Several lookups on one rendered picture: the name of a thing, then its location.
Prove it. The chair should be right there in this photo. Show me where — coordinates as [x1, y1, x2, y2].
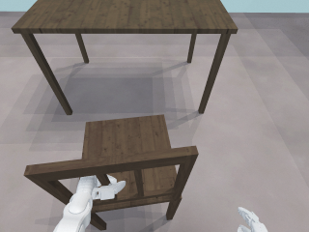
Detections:
[23, 114, 199, 231]

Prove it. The robot left hand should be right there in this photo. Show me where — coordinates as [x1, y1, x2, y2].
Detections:
[76, 174, 126, 200]

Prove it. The table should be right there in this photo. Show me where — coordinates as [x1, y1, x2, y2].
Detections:
[11, 0, 238, 115]

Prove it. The robot right hand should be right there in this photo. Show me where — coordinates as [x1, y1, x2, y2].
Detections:
[237, 207, 268, 232]

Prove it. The left robot forearm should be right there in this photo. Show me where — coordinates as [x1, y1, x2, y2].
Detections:
[53, 192, 93, 232]

